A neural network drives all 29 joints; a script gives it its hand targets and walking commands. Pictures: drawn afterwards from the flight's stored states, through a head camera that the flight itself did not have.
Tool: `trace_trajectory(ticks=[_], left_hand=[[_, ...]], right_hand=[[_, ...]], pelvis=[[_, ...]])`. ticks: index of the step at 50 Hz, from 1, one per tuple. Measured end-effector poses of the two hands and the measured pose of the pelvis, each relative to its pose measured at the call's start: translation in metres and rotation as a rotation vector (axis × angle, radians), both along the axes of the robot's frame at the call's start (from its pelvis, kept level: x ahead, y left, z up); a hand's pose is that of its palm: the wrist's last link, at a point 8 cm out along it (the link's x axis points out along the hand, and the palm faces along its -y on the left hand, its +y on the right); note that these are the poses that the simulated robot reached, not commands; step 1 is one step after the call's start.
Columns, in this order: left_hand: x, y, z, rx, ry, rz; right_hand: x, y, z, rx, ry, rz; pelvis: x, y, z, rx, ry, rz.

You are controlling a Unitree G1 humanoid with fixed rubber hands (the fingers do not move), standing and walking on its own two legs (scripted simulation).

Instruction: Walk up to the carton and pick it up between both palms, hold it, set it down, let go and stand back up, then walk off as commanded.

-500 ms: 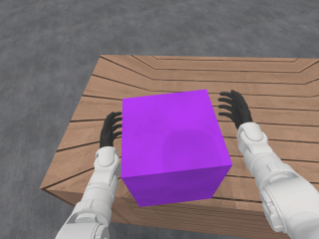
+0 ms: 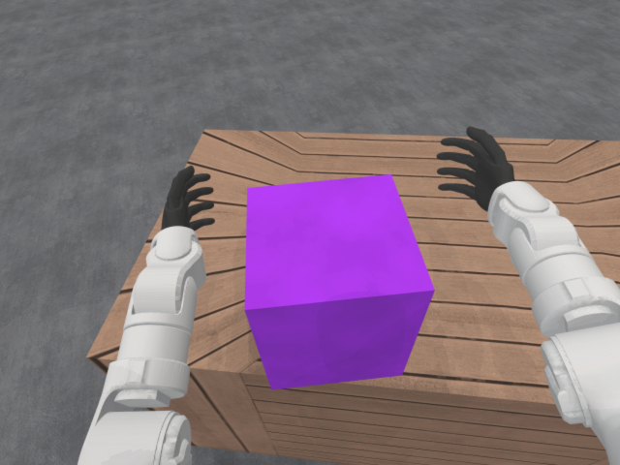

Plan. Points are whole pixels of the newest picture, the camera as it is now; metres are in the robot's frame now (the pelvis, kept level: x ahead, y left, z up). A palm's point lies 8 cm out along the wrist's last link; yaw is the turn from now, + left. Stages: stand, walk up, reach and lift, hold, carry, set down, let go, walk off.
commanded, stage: set down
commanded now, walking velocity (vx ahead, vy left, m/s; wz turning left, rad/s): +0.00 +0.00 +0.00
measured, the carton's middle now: (328, 286) +0.38 +0.03 -0.01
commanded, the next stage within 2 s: none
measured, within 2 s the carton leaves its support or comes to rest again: neither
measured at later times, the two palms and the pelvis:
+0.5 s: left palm (180, 225) +0.36 +0.21 +0.15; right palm (500, 200) +0.43 -0.19 +0.13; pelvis +0.00 +0.00 +0.00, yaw +0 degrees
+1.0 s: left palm (171, 298) +0.29 +0.21 +0.09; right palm (515, 272) +0.36 -0.21 +0.07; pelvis +0.00 +0.00 +0.00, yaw +0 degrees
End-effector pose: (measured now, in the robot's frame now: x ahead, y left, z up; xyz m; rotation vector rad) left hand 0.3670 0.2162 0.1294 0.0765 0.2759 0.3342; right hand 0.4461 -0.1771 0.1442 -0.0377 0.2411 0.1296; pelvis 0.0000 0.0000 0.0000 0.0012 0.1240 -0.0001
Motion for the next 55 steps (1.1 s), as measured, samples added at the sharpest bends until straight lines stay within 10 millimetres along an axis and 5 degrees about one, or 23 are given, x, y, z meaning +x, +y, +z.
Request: trace_trajectory(ticks=[14,27,55], left_hand=[[0.015,-0.006,0.048,0.001,0.005,-0.012],[-0.017,-0.008,0.011,-0.059,0.042,-0.021],[-0.086,-0.001,-0.041,-0.062,-0.016,0.025]], right_hand=[[0.008,0.012,0.045,0.008,-0.041,0.022],[-0.021,-0.012,-0.021,-0.008,0.058,-0.011],[-0.094,-0.035,-0.082,-0.017,0.034,0.014]], pelvis=[[-0.003,0.0,0.0,0.0,-0.008,0.0],[-0.005,0.0,0.0,0.001,-0.025,0.0],[-0.005,0.0,0.0,0.0,-0.042,0.0]])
